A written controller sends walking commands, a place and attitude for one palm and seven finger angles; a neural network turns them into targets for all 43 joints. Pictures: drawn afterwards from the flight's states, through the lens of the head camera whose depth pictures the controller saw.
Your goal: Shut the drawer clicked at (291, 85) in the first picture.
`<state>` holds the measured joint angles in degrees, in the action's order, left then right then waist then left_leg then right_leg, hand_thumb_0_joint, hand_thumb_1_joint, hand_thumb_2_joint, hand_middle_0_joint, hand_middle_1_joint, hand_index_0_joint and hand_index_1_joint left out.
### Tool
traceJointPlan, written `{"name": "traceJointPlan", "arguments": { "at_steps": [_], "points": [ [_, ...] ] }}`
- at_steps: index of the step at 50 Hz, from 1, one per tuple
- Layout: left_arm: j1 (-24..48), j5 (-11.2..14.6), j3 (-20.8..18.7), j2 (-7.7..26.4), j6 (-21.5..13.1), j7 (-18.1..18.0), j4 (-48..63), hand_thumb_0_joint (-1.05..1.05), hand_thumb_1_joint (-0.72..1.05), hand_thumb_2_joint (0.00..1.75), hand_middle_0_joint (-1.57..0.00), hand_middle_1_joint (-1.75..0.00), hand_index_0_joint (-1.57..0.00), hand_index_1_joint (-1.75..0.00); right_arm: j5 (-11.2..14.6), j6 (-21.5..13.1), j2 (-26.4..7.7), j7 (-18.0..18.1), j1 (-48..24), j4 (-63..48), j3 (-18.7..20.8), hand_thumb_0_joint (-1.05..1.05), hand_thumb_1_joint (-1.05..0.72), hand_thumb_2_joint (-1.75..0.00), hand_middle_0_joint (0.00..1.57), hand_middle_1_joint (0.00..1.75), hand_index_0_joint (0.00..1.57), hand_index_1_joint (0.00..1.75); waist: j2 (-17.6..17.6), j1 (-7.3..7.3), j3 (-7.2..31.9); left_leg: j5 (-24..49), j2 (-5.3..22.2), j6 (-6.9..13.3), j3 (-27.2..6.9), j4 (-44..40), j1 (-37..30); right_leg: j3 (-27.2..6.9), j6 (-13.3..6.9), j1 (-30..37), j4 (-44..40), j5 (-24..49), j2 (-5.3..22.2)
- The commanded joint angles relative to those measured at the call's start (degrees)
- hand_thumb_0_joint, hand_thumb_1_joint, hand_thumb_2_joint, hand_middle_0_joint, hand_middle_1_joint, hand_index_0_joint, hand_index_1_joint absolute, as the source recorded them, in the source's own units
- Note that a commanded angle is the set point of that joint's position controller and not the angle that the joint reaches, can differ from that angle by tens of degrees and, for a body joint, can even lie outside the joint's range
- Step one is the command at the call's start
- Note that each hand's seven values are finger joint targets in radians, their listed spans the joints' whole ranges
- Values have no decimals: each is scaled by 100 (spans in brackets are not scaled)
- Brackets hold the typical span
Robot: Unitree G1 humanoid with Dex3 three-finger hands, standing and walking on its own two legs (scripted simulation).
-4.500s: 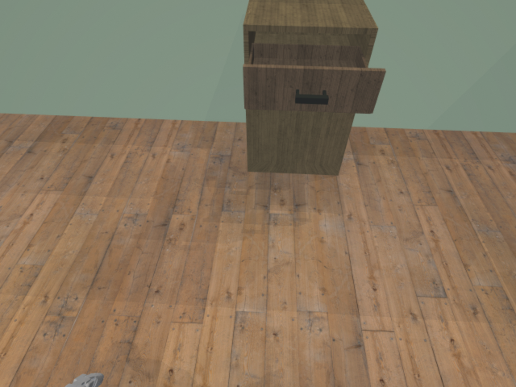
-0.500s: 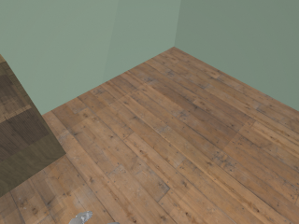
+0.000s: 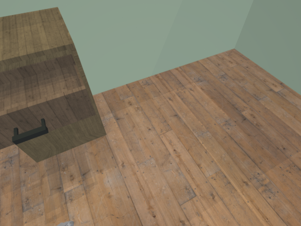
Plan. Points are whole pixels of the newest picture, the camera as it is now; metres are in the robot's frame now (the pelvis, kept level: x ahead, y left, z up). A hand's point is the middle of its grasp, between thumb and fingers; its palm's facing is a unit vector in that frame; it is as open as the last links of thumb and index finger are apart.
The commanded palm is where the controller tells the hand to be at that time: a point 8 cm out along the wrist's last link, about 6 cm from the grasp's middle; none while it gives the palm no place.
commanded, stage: turn to face it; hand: left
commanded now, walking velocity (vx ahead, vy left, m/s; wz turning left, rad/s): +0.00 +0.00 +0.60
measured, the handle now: (30, 130) +0.43 +0.46 -0.09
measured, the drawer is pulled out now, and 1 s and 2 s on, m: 0.29 0.29 0.29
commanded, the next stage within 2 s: take the last steps up to it in 0.70 s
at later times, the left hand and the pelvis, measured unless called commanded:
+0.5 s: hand out of the picture -0.08 +0.21 -0.19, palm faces +0.37 -0.90 -0.24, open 7.3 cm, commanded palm none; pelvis -0.02 +0.01 -0.01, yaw +18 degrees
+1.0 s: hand out of the picture -0.04 +0.19 -0.15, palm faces +0.46 -0.86 -0.25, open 7.3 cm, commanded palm none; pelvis -0.02 -0.01 +0.00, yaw +26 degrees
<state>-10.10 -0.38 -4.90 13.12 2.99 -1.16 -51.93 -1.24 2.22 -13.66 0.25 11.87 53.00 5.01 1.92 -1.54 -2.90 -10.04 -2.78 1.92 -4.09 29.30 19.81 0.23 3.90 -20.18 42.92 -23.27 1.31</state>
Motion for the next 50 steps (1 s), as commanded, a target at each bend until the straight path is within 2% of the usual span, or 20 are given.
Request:
{"name": "traceJointPlan", "arguments": {
  "at_steps": [1,2,3,5,7,12,17,19,21,22,23,24,29,40,43,44,45,46,47,50],
  "points": [
    [-929,-29,-135,737,-257,-95,325,0,90,90,-20,-30,-20,-30,61,-34,-810,-39,-282,-598,241,0,-90,-90,20,30,20,30,-140,415,624,-316,765,204,-1412,39,774,-372,-225,1784,-2406,685,479],
    [-942,-135,-229,1308,-305,-132,415,0,90,90,-20,-30,-20,-30,103,-36,-362,-54,-180,-737,174,0,-90,-90,20,30,20,30,-1961,418,509,-1802,-171,-368,-160,1609,1855,-2223,-840,2129,-3161,209,2175],
    [-616,-83,-144,1408,-251,-115,577,0,90,90,-20,-30,-20,-30,-11,-28,-625,-59,-279,-789,217,0,-90,-90,20,30,20,30,-1663,341,310,-2244,-42,-375,-83,2824,1627,-2193,-1207,1034,-3155,379,2707],
    [-2,-64,-127,1085,-277,-121,736,0,90,90,-20,-30,-20,-30,-15,95,-699,-130,-249,-638,260,0,-90,-90,20,30,20,30,-1313,39,19,-1623,252,-370,-111,3921,1425,-1588,-1061,275,-3122,209,2125],
    [144,-74,-5,772,-354,-86,726,0,90,90,-20,-30,-20,-30,-26,91,-580,-196,-96,-457,195,0,-90,-90,20,30,20,30,-1086,-80,-120,-1051,358,-520,164,4185,1482,-482,-926,576,-2660,1490,1605],
    [-719,-114,-44,975,-357,-87,452,0,90,90,-20,-30,-20,-30,17,103,-412,-208,-683,-553,81,0,-90,-90,20,30,20,30,-1178,355,167,-1412,414,-654,551,3149,1267,-37,-1074,1452,-2284,2858,1771],
    [-943,-155,-116,1201,-300,-64,305,0,90,90,-20,-30,-20,-30,73,28,-310,-191,-926,-621,-32,0,-90,-90,20,30,20,30,-1534,525,410,-1694,327,-538,911,1725,543,187,-1123,1649,-1945,3659,1918],
    [-913,-153,-146,1215,-282,-64,238,0,90,90,-20,-30,-20,-30,79,-32,-328,-159,-735,-562,-56,0,-90,-90,20,30,20,30,-1574,448,570,-1481,272,-467,1025,904,117,300,-1008,1714,-1616,3956,1909],
    [-803,-76,-146,1151,-243,-40,189,0,90,90,-20,-30,-20,-30,62,-96,-494,-141,-292,-435,-25,0,-90,-90,20,30,20,30,-1234,168,727,-277,301,-356,1017,-509,-979,708,-564,1232,-885,3543,1695],
    [-842,-28,-126,914,-219,-14,303,0,90,90,-20,-30,-20,-30,17,-163,-1006,-116,3,-393,89,0,-90,-90,20,30,20,30,-87,4,1043,1113,1217,-2,-14,-812,-2170,977,-203,124,142,2236,1310],
    [-599,-30,17,498,-208,21,549,0,90,90,-20,-30,-20,-30,24,-163,-1586,-81,373,-346,217,0,-90,-90,20,30,20,30,1563,-215,970,3694,2648,800,-1639,-797,-2595,921,149,-1336,1241,-1327,657],
    [-286,-86,46,607,-129,-41,553,0,90,90,-20,-30,-20,-30,40,-142,-1530,-22,617,-180,198,0,-90,-90,20,30,20,30,1074,-328,977,3901,2690,1063,-1410,-713,-2306,326,50,-1307,1866,-1393,658],
    [-442,-37,15,562,-113,21,96,0,90,90,-20,-30,-20,-30,34,-208,-844,100,-231,-313,-35,0,-90,-90,20,30,20,30,792,132,455,3503,1586,696,-307,-784,-1527,120,89,-961,2145,-56,506],
    [-267,-1,116,333,-166,-47,129,0,90,90,-20,-30,-20,-30,-13,-155,-780,99,-23,-73,0,0,-90,-90,20,30,20,30,636,114,431,2749,1607,858,-977,-753,-1290,171,-54,90,-139,-97,107],
    [-832,-40,127,306,-305,-27,-144,0,90,90,-20,-30,-20,-30,31,-180,-580,74,1,44,-51,0,-90,-90,20,30,20,30,248,367,603,395,1210,512,-835,-443,-505,258,-127,1526,-1815,915,98],
    [-984,-115,88,551,-376,-37,-234,0,90,90,-20,-30,-20,-30,72,-203,-279,46,73,70,-96,0,-90,-90,20,30,20,30,-525,424,461,-921,706,198,-401,236,310,-466,-298,2123,-2475,383,715],
    [-1129,-171,-5,1029,-410,-48,-226,0,90,90,-20,-30,-20,-30,93,-212,44,12,153,-66,-178,0,-90,-90,20,30,20,30,-1895,464,197,-2158,17,-141,359,1380,1369,-2096,-861,2360,-3195,-525,1975],
    [-1346,-98,-39,1095,-408,-40,-201,0,90,90,-20,-30,-20,-30,-6,-144,-365,-12,-224,-156,-77,0,-90,-90,20,30,20,30,-1899,718,-119,-2372,254,-127,104,2243,1473,-2654,-1233,1531,-3685,-1492,2333],
    [-1179,-89,-23,919,-440,-47,-223,0,90,90,-20,-30,-20,-30,-31,-140,-398,-54,-289,-104,-27,0,-90,-90,20,30,20,30,-1668,565,-471,-1883,364,-80,11,2831,1593,-2645,-1298,1101,-3857,-1852,2173],
    [-758,-75,100,424,-563,-26,-193,0,90,90,-20,-30,-20,-30,-55,-145,-197,-145,323,318,5,0,-90,-90,20,30,20,30,-835,133,-385,-735,584,-185,274,3321,1253,-1104,-1008,852,-3571,-561,1480]
  ]
}}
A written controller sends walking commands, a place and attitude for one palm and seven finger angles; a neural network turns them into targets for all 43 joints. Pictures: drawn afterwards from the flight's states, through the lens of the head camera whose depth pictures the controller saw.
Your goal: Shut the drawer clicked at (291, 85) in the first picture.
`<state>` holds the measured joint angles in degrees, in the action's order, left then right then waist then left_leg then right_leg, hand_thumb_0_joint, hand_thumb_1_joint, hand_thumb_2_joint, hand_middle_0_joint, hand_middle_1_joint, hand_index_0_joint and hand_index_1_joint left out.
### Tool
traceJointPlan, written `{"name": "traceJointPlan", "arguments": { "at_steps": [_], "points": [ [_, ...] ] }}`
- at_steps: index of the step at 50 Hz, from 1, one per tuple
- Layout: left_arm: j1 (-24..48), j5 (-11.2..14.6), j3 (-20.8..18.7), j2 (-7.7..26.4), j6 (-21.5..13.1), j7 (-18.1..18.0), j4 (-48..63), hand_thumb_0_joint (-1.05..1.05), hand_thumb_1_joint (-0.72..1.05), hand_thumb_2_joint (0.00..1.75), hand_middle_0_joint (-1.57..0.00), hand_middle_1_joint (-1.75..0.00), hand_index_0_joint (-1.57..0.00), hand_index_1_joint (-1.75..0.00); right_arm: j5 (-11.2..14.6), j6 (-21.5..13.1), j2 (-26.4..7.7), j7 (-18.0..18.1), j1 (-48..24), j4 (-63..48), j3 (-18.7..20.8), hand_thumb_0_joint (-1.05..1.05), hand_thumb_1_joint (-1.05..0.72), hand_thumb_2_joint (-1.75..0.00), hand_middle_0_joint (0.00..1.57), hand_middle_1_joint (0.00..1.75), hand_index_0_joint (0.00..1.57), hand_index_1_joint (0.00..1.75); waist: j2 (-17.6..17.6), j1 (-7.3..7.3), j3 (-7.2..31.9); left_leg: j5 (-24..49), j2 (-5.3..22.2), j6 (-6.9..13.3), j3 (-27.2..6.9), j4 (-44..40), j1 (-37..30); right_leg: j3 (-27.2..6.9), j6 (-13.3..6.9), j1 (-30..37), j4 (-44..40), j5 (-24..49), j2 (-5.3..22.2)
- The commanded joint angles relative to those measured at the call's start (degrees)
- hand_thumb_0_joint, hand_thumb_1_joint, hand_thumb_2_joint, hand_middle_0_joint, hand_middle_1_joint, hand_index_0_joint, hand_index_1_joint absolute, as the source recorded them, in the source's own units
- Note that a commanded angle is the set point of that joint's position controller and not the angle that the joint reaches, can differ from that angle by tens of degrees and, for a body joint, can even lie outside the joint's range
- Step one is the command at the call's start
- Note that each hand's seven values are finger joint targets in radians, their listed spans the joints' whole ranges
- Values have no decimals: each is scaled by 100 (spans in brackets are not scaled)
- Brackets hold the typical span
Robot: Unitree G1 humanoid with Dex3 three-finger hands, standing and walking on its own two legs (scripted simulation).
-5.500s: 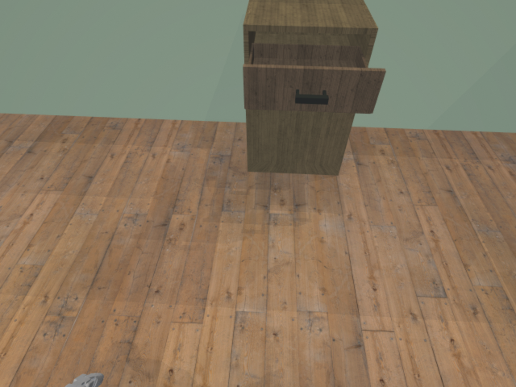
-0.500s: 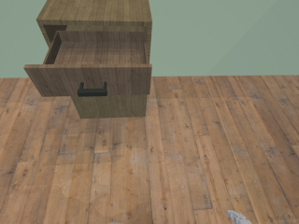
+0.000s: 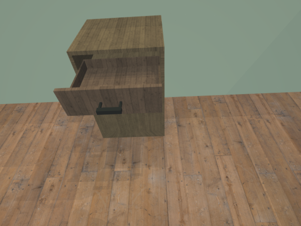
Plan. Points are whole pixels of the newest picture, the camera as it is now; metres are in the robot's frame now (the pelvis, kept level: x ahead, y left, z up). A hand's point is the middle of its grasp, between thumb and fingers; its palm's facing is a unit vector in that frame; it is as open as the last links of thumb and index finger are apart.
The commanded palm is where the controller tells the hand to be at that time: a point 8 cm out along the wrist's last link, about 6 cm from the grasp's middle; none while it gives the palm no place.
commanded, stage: take the last steps up to it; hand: left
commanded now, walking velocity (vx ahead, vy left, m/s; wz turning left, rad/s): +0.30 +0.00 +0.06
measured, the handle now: (109, 107) +0.60 +0.23 -0.09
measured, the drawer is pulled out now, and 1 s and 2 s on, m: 0.29 0.29 0.29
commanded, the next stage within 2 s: come to a stop and stand still in 0.90 s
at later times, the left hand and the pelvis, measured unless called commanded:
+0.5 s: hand out of the picture +0.04 +0.22 -0.18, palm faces +0.08 -0.99 -0.13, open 7.4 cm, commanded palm none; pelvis +0.10 +0.06 +0.00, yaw +0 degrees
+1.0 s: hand (112, 170) +0.34 +0.18 -0.16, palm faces +0.07 -0.97 -0.23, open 7.2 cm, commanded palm none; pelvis +0.26 +0.00 +0.00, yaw +1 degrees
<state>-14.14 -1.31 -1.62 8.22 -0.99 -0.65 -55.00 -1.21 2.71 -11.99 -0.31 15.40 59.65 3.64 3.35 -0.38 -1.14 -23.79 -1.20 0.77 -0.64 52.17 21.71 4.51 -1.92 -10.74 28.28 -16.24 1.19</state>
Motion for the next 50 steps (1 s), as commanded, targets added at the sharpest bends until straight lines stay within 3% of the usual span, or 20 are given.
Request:
{"name": "traceJointPlan", "arguments": {
  "at_steps": [1,10,13,15,16,17,18,19,20,22,25,32,37,40,41,42,43,44,46,50],
  "points": [
    [-410,17,-209,827,-206,-72,80,0,90,90,-20,-30,-20,-30,-64,-204,-269,-92,79,-299,126,0,-90,-90,20,30,20,30,-1058,-5,-534,854,452,-115,-2,1020,1028,-1231,-377,-74,-2071,-884,1368],
    [-1412,-45,-215,844,-302,-49,-585,0,90,90,-20,-30,-20,-30,-12,-357,-55,-123,-668,-453,54,0,-90,-90,20,30,20,30,-1149,348,-589,646,641,-152,434,-618,1062,-1126,-741,529,-2021,-245,1577],
    [-1340,-46,-246,886,-269,-46,-696,0,90,90,-20,-30,-20,-30,12,-476,58,-116,-565,-425,-4,0,-90,-90,20,30,20,30,-1222,261,-481,579,498,-59,610,-1536,234,-915,-690,284,-1629,61,1478],
    [-1267,-6,-253,809,-225,-31,-769,0,90,90,-20,-30,-20,-30,7,-555,29,-62,-25,-200,-7,0,-90,-90,20,30,20,30,-971,2,-368,1086,283,-35,897,-2368,-1074,-619,-482,-343,-1087,-71,1154],
    [-1235,10,-225,679,-198,-15,-772,0,90,90,-20,-30,-20,-30,5,-608,-184,-4,578,-3,23,0,-90,-90,20,30,20,30,-456,-235,-148,926,371,3,731,-2715,-1986,-368,-342,-744,-257,-27,893],
    [-1279,42,-169,385,-190,23,-684,0,90,90,-20,-30,-20,-30,-49,-655,-699,67,1283,192,138,0,-90,-90,20,30,20,30,724,-493,202,357,1506,345,-792,-3219,-2843,69,-86,-1626,1248,-528,364],
    [-1103,29,-133,217,-202,31,-500,0,90,90,-20,-30,-20,-30,-50,-627,-1142,127,1856,294,224,0,-90,-90,20,30,20,30,1388,-606,281,215,2584,809,-2274,-3939,-3025,260,62,-2451,2676,-1639,-26],
    [-779,-14,-160,380,-172,11,-409,0,90,90,-20,-30,-20,-30,-46,-593,-1020,171,1722,310,184,0,-90,-90,20,30,20,30,1003,-625,129,-348,2639,981,-2391,-4174,-2596,-188,-32,-2652,3461,-1574,166],
    [-638,-9,-167,392,-156,30,-393,0,90,90,-20,-30,-20,-30,-26,-597,-875,197,1403,194,139,0,-90,-90,20,30,20,30,717,-493,-103,-540,2594,1051,-2298,-4235,-2197,-316,-53,-2833,3901,-1206,347],
    [-601,-45,-205,320,-128,119,-513,0,90,90,-20,-30,-20,-30,-18,-655,-322,193,770,51,28,0,-90,-90,20,30,20,30,256,-207,-654,-61,2135,880,-1320,-4404,-1345,-403,9,-2620,3844,-381,624],
    [-795,-44,-202,187,-45,150,-552,0,90,90,-20,-30,-20,-30,11,-776,-163,214,628,33,-24,0,-90,-90,20,30,20,30,215,51,-509,1325,1824,861,-487,-4391,-1222,-297,149,-2295,3392,118,649],
    [179,-15,-233,287,24,172,-114,0,90,90,-20,-30,-20,-30,-10,-742,-295,182,870,150,39,0,-90,-90,20,30,20,30,270,-11,-741,1862,1759,939,-68,-4399,-1460,-115,284,-2394,1945,532,666],
    [602,-10,-258,329,-40,184,71,0,90,90,-20,-30,-20,-30,-73,-661,-415,171,906,229,100,0,-90,-90,20,30,20,30,274,-100,-731,1946,1801,831,-4,-3924,-1330,112,138,-1531,970,427,408],
    [-598,-35,-345,656,-163,140,-316,0,90,90,-20,-30,-20,-30,-32,-622,-337,145,888,297,73,0,-90,-90,20,30,20,30,-401,441,-25,2401,1265,449,445,-2179,-933,244,6,510,17,763,111],
    [-1294,-69,-447,1096,-253,81,-544,0,90,90,-20,-30,-20,-30,32,-646,-90,105,1028,262,28,0,-90,-90,20,30,20,30,-1320,679,593,1453,762,184,863,-635,71,-992,-350,1834,-216,1057,1168],
    [-1744,13,-523,1619,-254,42,-609,0,90,90,-20,-30,-20,-30,91,-633,82,110,1055,67,-49,0,-90,-90,20,30,20,30,-2143,658,985,-1051,173,23,812,991,889,-2698,-930,2266,-941,1975,2344],
    [-1465,64,-498,1553,-260,17,-571,0,90,90,-20,-30,-20,-30,92,-584,-80,133,896,91,-10,0,-90,-90,20,30,20,30,-1750,634,1059,-1020,371,72,184,1724,886,-2799,-1148,1678,-1232,1399,2367],
    [-890,61,-447,1326,-231,-4,-432,0,90,90,-20,-30,-20,-30,68,-566,-31,123,679,45,30,0,-90,-90,20,30,20,30,-1548,480,598,-607,557,76,116,2071,1095,-2579,-1178,1102,-1422,620,2239],
    [-197,48,-320,859,-221,-74,-255,0,90,90,-20,-30,-20,-30,-2,-493,68,100,553,81,1,0,-90,-90,20,30,20,30,-722,153,81,121,847,29,46,1787,868,-1541,-972,65,-1537,609,1837],
    [-177,-8,-200,482,-265,-93,-314,0,90,90,-20,-30,-20,-30,-37,-333,321,88,858,184,-44,0,-90,-90,20,30,20,30,-931,-127,-45,446,767,-154,387,533,198,-599,-805,-669,-1681,1284,1394]
  ]
}}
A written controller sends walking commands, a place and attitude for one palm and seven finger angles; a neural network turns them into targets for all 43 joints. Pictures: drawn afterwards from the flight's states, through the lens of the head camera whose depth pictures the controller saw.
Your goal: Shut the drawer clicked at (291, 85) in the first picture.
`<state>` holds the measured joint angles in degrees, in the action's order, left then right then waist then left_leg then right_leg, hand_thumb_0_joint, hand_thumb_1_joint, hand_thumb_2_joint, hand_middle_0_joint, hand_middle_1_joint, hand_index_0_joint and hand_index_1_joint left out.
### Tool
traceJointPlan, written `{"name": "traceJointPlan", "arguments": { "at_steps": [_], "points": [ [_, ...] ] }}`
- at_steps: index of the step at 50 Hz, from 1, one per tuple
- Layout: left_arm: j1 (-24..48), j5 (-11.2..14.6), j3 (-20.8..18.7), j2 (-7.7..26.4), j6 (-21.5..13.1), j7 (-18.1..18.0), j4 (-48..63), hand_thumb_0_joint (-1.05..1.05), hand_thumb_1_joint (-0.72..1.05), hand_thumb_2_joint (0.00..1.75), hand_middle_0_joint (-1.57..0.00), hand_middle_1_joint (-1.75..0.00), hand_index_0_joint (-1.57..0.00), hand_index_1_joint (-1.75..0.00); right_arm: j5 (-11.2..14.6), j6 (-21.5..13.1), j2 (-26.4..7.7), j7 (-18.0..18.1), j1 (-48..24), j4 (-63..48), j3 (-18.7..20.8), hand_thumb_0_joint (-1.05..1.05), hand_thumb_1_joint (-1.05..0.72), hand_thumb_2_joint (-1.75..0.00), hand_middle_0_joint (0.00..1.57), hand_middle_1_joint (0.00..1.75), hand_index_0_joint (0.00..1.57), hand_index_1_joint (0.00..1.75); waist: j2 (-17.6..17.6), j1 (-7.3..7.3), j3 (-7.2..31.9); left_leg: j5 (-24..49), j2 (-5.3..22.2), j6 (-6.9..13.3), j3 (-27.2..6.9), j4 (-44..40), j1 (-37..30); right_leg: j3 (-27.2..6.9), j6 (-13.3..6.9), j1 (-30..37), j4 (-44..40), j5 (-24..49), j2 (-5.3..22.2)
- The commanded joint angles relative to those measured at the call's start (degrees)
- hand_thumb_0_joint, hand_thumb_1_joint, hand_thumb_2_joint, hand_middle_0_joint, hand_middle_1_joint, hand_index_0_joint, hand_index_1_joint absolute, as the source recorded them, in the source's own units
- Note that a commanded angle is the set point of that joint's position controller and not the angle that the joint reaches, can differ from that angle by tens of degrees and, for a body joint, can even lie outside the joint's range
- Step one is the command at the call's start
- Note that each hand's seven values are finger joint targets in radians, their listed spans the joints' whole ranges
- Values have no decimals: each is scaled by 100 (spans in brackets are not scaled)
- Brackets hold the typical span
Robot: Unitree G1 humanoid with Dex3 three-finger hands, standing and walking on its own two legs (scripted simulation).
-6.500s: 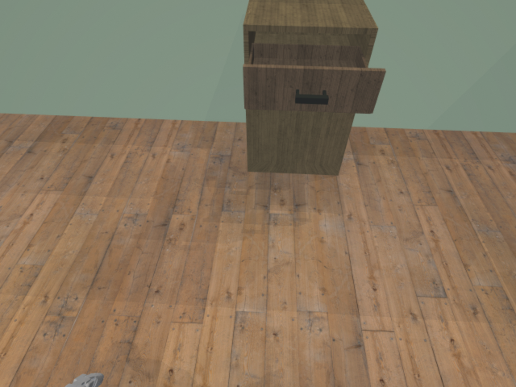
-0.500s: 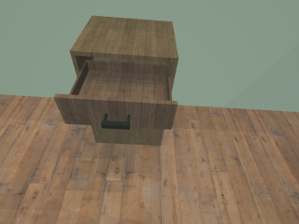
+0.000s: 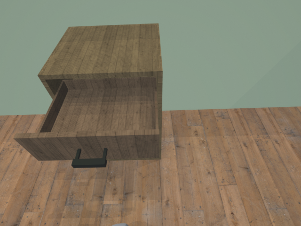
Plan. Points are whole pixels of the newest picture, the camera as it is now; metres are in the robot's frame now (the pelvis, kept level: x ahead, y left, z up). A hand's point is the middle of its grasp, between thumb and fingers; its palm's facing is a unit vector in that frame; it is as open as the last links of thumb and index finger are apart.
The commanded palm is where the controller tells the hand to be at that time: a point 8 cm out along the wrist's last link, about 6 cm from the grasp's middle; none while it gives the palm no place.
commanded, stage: come to a stop and stand still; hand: left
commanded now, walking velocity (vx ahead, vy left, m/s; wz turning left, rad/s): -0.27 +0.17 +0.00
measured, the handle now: (90, 157) +0.35 +0.22 -0.09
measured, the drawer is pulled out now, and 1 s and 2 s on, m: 0.29 0.29 0.26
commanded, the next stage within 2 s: look again from close up in 0.90 s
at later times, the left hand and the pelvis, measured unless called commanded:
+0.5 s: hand out of the picture +0.02 +0.18 -0.17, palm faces +0.05 -0.97 -0.25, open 7.3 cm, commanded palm none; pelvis +0.03 +0.00 +0.00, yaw -2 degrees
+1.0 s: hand out of the picture +0.07 +0.18 -0.18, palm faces +0.00 -0.98 -0.19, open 7.3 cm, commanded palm none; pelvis +0.02 +0.00 +0.00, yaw +0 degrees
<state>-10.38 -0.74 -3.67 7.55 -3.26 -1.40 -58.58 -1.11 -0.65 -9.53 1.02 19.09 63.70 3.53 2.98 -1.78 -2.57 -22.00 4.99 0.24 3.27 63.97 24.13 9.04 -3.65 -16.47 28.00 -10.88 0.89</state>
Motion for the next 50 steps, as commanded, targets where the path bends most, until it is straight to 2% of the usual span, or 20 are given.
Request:
{"name": "traceJointPlan", "arguments": {
  "at_steps": [1,5,7,8,10,13,15,18,20,22,23,24,25,26,27,30,33,35,39,50],
  "points": [
    [-530,-67,32,544,-30,-26,34,0,90,90,-20,-30,-20,-30,-33,13,121,-37,404,-222,-83,0,-90,-90,20,30,20,30,-819,19,62,286,113,-141,-1,-1011,-160,-1059,-658,-194,-1648,1044,1440],
    [-592,-49,69,749,42,-46,-108,0,90,90,-20,-30,-20,-30,55,7,111,22,74,-228,-208,0,-90,-90,20,30,20,30,-711,178,392,391,-111,-255,-25,-2591,-675,-1114,-662,512,-1147,2454,1389],
    [-593,-7,66,848,107,-78,-204,0,90,90,-20,-30,-20,-30,74,43,-18,52,9,-231,-190,0,-90,-90,20,30,20,30,-790,136,419,946,-157,-260,-72,-3386,-1139,-1023,-485,516,-801,2624,1303],
    [-566,11,62,850,148,-91,-218,0,90,90,-20,-30,-20,-30,84,51,-113,65,51,-203,-163,0,-90,-90,20,30,20,30,-775,77,415,1551,-99,-233,-123,-3885,-1439,-982,-326,421,-571,2425,1241],
    [-762,11,82,672,254,-108,-209,0,90,90,-20,-30,-20,-30,66,31,-466,92,-172,-303,-97,0,-90,-90,20,30,20,30,-188,234,200,3459,509,70,-556,-4048,-1689,-782,96,74,-275,1256,728],
    [-896,6,103,644,410,-140,-246,0,90,90,-20,-30,-20,-30,72,75,-640,150,-578,-463,-89,0,-90,-90,20,30,20,30,915,350,98,3860,928,518,-1001,-4553,-1105,-509,345,460,322,-402,309],
    [-1021,-8,116,648,457,-118,-281,0,90,90,-20,-30,-20,-30,64,82,-702,172,-773,-568,-66,0,-90,-90,20,30,20,30,775,397,167,3834,1064,762,-1096,-4686,-1202,-588,352,271,864,-1216,264],
    [-1195,-35,113,534,477,-125,-294,0,90,90,-20,-30,-20,-30,39,101,-782,178,-932,-638,6,0,-90,-90,20,30,20,30,549,391,586,4106,1146,977,-1081,-4449,-1611,-734,386,-21,1346,-1426,206],
    [-1211,-42,124,502,451,-122,-293,0,90,90,-20,-30,-20,-30,45,101,-780,153,-955,-648,33,0,-90,-90,20,30,20,30,293,366,677,3879,1104,951,-994,-4336,-1554,-750,409,120,1113,-1274,198],
    [-1365,-59,146,488,403,-139,-326,0,90,90,-20,-30,-20,-30,66,122,-727,120,-1017,-648,38,0,-90,-90,20,30,20,30,83,429,642,3103,829,694,-863,-4040,-1360,-860,402,423,124,-509,259],
    [-1342,-81,153,596,355,-152,-319,0,90,90,-20,-30,-20,-30,91,129,-592,99,-997,-656,28,0,-90,-90,20,30,20,30,-362,370,529,2408,466,397,-700,-3773,-1234,-1298,318,415,-491,245,438],
    [-1411,-139,230,745,294,-304,-56,0,90,90,-20,-30,-20,-30,171,-5,-890,82,-966,-1059,48,0,-90,-90,20,30,20,30,-586,248,685,2946,413,102,-310,-2803,-1585,-1515,365,176,-708,2106,784],
    [-981,-95,146,976,296,-323,114,0,90,90,-20,-30,-20,-30,104,79,-691,78,-865,-1105,1,0,-90,-90,20,30,20,30,-856,44,567,1889,-12,-55,-174,-2851,-1112,-1681,85,459,-347,2422,1033],
    [-935,-28,196,879,216,-306,255,0,90,90,-20,-30,-20,-30,51,121,-400,31,-637,-1118,-46,0,-90,-90,20,30,20,30,-1401,17,688,919,-134,16,-191,-3008,-1018,-1786,-78,410,-390,1641,1162],
    [-828,-32,200,890,203,-277,393,0,90,90,-20,-30,-20,-30,47,166,-374,-9,-665,-1166,-50,0,-90,-90,20,30,20,30,-1669,47,393,571,-282,4,-136,-2879,-907,-1828,-163,116,-612,990,1189],
    [-644,-58,171,1068,219,-218,647,0,90,90,-20,-30,-20,-30,32,207,-321,-85,-505,-1148,-59,0,-90,-90,20,30,20,30,-1012,-18,-85,475,-355,-12,-111,-2863,-1133,-1894,-300,-695,-1015,-812,1168],
    [-651,-42,144,1097,236,-191,734,0,90,90,-20,-30,-20,-30,24,189,-404,-103,-337,-1090,-84,0,-90,-90,20,30,20,30,-1062,0,-345,477,-325,12,-175,-2913,-1024,-1814,-217,-914,-1245,-1923,997],
    [-611,-51,133,1118,276,-175,772,0,90,90,-20,-30,-20,-30,17,176,-446,-104,-182,-1000,-101,0,-90,-90,20,30,20,30,-788,-16,-494,371,-268,20,-212,-3085,-1071,-1710,-197,-1127,-1239,-2345,938],
    [-733,-25,135,1053,307,-136,751,0,90,90,-20,-30,-20,-30,-27,127,-502,-99,-21,-914,-166,0,-90,-90,20,30,20,30,-205,101,-618,-14,-163,91,-536,-3633,-412,-1469,-77,-762,-872,-2306,612],
    [-889,16,230,863,258,-59,490,0,90,90,-20,-30,-20,-30,-6,-13,-494,-45,297,-588,-265,0,-90,-90,20,30,20,30,-217,214,-160,157,-9,142,-774,-4187,-285,-1306,-1,140,-749,-1456,467]
  ]
}}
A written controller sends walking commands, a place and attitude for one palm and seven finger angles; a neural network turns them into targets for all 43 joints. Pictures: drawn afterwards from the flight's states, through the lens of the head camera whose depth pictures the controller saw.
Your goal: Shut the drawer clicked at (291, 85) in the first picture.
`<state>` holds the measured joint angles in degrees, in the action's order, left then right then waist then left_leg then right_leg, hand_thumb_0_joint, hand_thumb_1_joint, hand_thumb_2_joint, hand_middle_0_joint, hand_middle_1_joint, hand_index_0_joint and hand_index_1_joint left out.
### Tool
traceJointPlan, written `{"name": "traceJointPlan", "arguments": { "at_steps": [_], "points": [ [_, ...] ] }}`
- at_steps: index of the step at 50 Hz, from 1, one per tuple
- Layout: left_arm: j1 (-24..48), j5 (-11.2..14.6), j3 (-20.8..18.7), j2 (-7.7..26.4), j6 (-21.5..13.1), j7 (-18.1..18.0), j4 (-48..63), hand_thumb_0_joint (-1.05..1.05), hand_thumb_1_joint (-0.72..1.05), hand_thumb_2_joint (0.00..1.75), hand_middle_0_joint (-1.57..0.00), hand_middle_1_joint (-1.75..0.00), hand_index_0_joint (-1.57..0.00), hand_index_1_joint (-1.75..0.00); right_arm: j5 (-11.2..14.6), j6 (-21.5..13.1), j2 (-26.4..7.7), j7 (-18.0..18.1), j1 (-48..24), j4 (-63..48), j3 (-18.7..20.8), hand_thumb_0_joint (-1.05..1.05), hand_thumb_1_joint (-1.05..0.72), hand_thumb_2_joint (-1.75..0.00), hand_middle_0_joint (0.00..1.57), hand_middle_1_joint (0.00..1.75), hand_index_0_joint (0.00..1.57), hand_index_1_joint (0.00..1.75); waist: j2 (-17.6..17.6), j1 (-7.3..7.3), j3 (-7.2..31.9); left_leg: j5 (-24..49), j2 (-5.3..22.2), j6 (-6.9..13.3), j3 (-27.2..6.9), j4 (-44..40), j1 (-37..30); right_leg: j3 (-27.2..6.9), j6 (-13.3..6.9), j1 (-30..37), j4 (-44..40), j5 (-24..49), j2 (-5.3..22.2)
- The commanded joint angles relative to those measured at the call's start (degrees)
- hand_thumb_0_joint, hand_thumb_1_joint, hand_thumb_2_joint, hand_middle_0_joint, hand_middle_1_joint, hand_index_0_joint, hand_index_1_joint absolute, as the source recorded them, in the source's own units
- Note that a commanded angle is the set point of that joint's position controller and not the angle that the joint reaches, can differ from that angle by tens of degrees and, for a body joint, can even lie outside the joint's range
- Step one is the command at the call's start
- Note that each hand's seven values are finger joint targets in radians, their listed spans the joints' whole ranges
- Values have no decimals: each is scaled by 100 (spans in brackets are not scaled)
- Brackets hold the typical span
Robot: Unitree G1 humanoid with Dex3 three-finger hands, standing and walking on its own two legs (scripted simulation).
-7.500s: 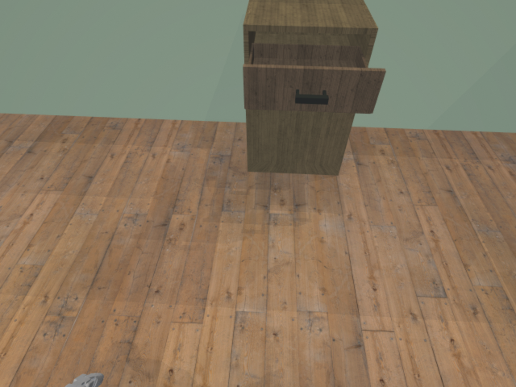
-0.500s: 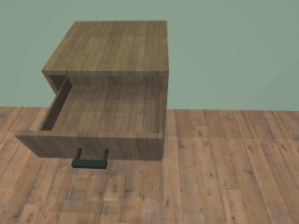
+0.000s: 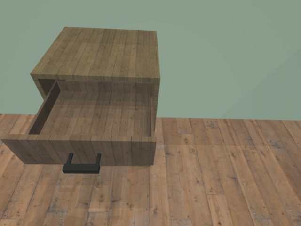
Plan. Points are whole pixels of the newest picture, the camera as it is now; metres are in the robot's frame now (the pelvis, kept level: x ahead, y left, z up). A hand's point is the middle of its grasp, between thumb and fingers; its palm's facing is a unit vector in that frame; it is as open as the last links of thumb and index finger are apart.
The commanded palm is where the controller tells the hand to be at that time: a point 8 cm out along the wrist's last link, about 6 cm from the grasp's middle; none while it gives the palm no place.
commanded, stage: look again from close up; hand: left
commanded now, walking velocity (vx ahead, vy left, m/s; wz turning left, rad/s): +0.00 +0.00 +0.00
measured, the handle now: (83, 162) +0.33 +0.23 -0.08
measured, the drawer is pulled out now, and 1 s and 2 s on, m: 0.29 0.26 0.26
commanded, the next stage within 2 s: raise the hand and make a fist in 0.54 s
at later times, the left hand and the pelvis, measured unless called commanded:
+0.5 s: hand out of the picture +0.01 +0.19 -0.17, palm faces +0.00 -0.99 -0.14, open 7.3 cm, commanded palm none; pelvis +0.04 +0.03 +0.01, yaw -1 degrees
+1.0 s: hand (83, 214) +0.17 +0.18 -0.04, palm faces +0.07 -1.00 -0.01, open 6.3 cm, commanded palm +0.13 +0.24 -0.04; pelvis +0.01 +0.01 -0.07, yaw +0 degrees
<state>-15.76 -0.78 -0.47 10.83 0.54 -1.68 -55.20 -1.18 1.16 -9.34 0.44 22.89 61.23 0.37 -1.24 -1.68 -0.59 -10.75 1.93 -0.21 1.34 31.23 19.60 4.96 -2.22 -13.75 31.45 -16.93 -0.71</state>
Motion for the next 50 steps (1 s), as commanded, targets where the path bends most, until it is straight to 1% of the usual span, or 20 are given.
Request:
{"name": "traceJointPlan", "arguments": {
  "at_steps": [1,11,14,16,31,32,33,34,35,36,37,38,39,42,43,44,45,46,47,50],
  "points": [
    [-375,22,-76,501,-127,-30,120,0,90,90,-20,-30,-20,-30,11,-205,-539,14,-98,-320,42,0,-90,-90,20,30,20,30,263,210,-351,-938,316,193,-613,-931,129,-868,-117,-117,-1076,-742,606],
    [-709,2,41,274,-224,-75,-356,0,90,90,-20,-30,-20,-30,90,-324,-525,58,-198,-5,19,0,-90,-90,20,30,20,30,248,200,-47,675,483,299,-564,-910,-749,-649,33,211,-1007,745,581],
    [-718,-8,69,248,-218,-80,-459,0,90,90,-20,-30,-20,-30,101,-295,-516,61,-294,74,8,0,-90,-90,20,30,20,30,41,153,-288,373,448,277,-532,-986,-767,-682,48,68,-1138,588,611],
    [-747,-20,79,233,-200,-80,-492,0,90,90,-20,-30,-20,-30,95,-293,-563,61,-335,81,16,0,-90,-90,20,30,20,30,137,162,-433,222,488,296,-578,-1124,-776,-643,70,-16,-1153,473,589],
    [-850,-23,82,324,-200,-70,-616,0,90,90,-20,-30,-20,-30,104,-330,-647,62,-523,96,8,0,-90,-90,20,30,20,30,211,200,-261,499,480,323,-602,-1319,-1089,-556,128,188,-1246,662,681],
    [-830,-118,117,385,-300,-272,-729,0,90,90,-20,-30,-20,-30,104,-331,-777,54,-868,-319,-19,0,-90,-90,20,30,20,30,509,223,-737,1246,452,128,-404,-324,-503,-780,119,-105,-1319,1142,798],
    [3067,1016,-358,1374,-1375,-281,8262,0,90,90,-22,-32,-22,-32,377,-1048,-1574,258,-648,-2399,196,0,-90,-90,20,30,20,30,1414,-565,2116,1095,-102,75,-257,-786,-2541,-100,42,91,-522,1424,147],
    [896,641,-412,1068,-1123,-589,6971,0,90,90,-24,-34,-24,-34,355,-1619,-1100,415,-1133,-2039,-12,0,-90,-90,20,30,20,30,1732,119,2205,1306,218,19,-361,-892,-2539,-31,-44,-186,65,381,61],
    [-980,733,208,74,-438,-756,5952,0,90,90,-26,-37,-26,-37,383,-1858,-921,337,-985,-1967,84,0,-90,-90,20,30,20,30,1367,-48,1341,705,228,-180,-706,-1171,-1646,76,81,-719,303,-346,55],
    [-958,910,575,-514,-415,-676,5996,0,90,90,-28,-39,-28,-39,407,-1929,-1061,286,-863,-1906,95,0,-90,-90,20,30,20,30,785,-72,679,84,115,-65,-648,-1026,-1067,53,87,-854,235,-282,113],
    [-847,950,592,-502,-646,-567,6201,0,90,90,-30,-41,-30,-41,369,-1987,-1105,283,-1057,-2221,144,0,-90,-90,20,30,20,30,380,-109,92,-470,46,49,-662,-699,-511,148,105,-1020,-21,-211,79],
    [-837,891,226,-158,-928,-488,5878,0,90,90,-32,-43,-32,-43,264,-2009,-1262,264,-1093,-2327,225,0,-90,-90,20,30,20,30,-237,-253,-27,-688,-46,110,-646,-284,-69,189,123,-1311,-118,-169,59],
    [-1318,898,256,-440,-1242,-302,5386,0,90,90,-34,-45,-34,-45,165,-1979,-1233,223,-1147,-2482,277,0,-90,-90,20,30,20,30,-926,-209,-85,-662,-67,103,-628,76,320,299,136,-1693,117,-308,-12],
    [-2889,1167,90,-809,-2476,627,4922,0,90,90,-40,-52,-40,-52,134,-1923,-1093,-27,-1587,-2998,460,0,-90,-90,20,30,20,30,-1189,387,645,-220,-82,-50,-348,1154,1173,367,62,-2392,1252,-388,-68],
    [-2979,1265,-107,-622,-2865,938,4989,0,90,90,-42,-54,-42,-54,146,-1905,-1092,-93,-1676,-3136,507,0,-90,-90,20,30,20,30,-1081,455,845,-216,-113,-66,-297,1453,1507,299,42,-2540,1565,-303,-48],
    [-2616,1304,-147,-507,-3269,1161,5378,0,90,90,-44,-56,-44,-56,146,-1937,-1117,-115,-1727,-3308,536,0,-90,-90,20,30,20,30,-881,404,1131,-278,-121,-33,-257,1796,1757,198,45,-2764,1889,-310,-31],
    [-2262,1304,-264,-272,-3631,1331,5814,0,90,90,-46,-58,-46,-58,146,-1984,-1082,-153,-1712,-3414,546,0,-90,-90,20,30,20,30,-155,431,1321,-307,-139,-22,-245,2051,1843,74,21,-2992,2164,-323,-8],
    [-1690,1296,-524,202,-3992,1425,6612,0,90,90,-48,-60,-48,-60,110,-2022,-1086,-146,-1800,-3578,589,0,-90,-90,20,30,20,30,320,409,1918,-302,-125,1,-251,2307,1818,-49,-5,-3173,2409,-459,5],
    [-1824,1281,-833,463,-4255,1464,6726,0,90,90,-50,-62,-50,-62,89,-2031,-1014,-133,-1746,-3589,607,0,-90,-90,20,30,20,30,552,444,2065,-270,-73,5,-293,2495,1812,-103,-42,-3422,2607,-572,-24],
    [-1769,1426,-1173,673,-4282,1324,7371,0,90,90,-56,-69,-56,-69,135,-1899,-989,-17,-1781,-3739,583,0,-90,-90,20,30,20,30,814,388,1978,-856,-76,82,-334,2690,2151,-276,-54,-3631,2609,-958,-28]
  ]
}}
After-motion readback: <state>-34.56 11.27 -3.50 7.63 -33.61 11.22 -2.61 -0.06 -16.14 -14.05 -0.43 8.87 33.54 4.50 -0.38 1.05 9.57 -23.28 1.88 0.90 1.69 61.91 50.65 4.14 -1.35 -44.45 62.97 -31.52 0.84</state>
